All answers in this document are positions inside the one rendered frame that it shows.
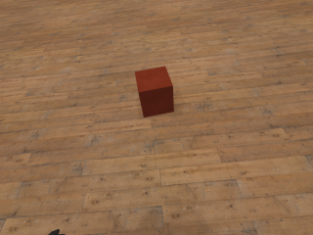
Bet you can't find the carton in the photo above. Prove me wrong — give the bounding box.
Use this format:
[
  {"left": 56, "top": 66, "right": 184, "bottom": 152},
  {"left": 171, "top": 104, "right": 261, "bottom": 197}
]
[{"left": 135, "top": 66, "right": 174, "bottom": 118}]

